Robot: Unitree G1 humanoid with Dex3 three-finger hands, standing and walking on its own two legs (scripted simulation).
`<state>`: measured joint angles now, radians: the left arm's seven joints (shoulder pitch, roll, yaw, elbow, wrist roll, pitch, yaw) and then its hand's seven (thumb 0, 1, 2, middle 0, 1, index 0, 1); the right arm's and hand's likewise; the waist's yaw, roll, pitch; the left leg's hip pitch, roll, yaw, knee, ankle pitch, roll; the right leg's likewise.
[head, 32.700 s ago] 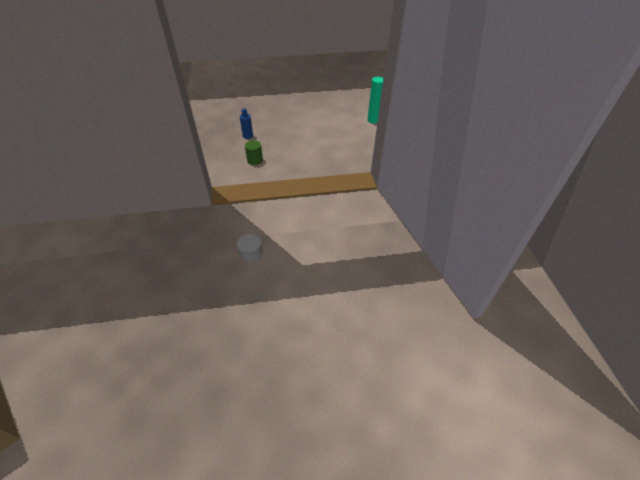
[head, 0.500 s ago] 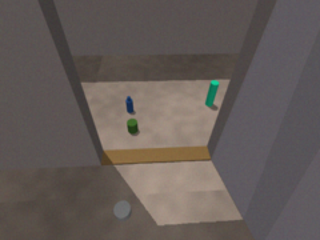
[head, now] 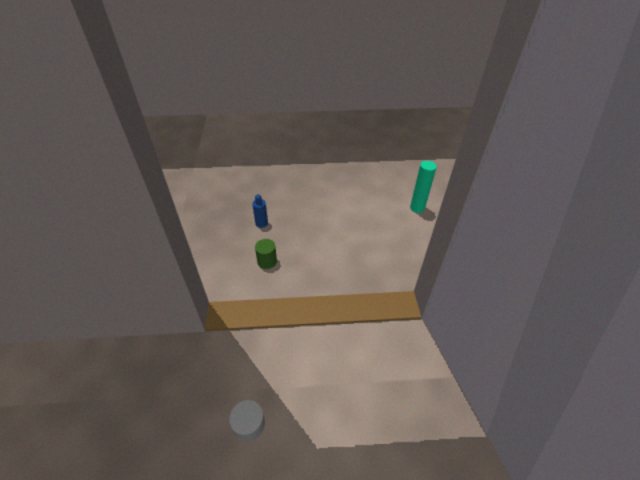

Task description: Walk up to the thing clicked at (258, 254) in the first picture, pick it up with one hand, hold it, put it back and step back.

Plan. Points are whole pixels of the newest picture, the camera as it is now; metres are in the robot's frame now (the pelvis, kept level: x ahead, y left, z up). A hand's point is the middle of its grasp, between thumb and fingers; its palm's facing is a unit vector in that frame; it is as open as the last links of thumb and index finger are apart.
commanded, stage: stand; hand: left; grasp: from above
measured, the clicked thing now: (247, 420) +0.43 +0.23 -0.75
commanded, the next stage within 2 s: step back in 1.50 s
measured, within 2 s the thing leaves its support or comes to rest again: neither
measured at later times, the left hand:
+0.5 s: hand out of the picture +0.08 +0.23 -0.16, palm faces +0.00 -0.95 -0.32, open 7.4 cm
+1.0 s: hand out of the picture +0.11 +0.23 -0.15, palm faces +0.00 -0.94 -0.33, open 7.4 cm
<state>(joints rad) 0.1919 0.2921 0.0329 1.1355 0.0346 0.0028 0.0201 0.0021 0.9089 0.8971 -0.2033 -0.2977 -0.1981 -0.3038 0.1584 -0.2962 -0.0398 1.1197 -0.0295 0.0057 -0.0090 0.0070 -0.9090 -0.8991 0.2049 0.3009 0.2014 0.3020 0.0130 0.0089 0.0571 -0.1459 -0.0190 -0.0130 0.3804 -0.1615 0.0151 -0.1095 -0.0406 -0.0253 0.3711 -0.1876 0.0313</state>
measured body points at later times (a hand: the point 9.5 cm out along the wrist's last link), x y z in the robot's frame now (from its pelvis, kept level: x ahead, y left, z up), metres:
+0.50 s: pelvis +0.02 -0.01 +0.00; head +0.02 -0.01 +0.45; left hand +0.08 +0.28 -0.14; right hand +0.08 -0.29 -0.14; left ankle +0.03 +0.11 -0.74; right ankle +0.01 -0.14 -0.74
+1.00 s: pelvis +0.03 -0.01 +0.00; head +0.03 -0.02 +0.45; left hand +0.11 +0.28 -0.13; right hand +0.11 -0.31 -0.13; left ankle +0.03 +0.11 -0.74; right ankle +0.01 -0.14 -0.74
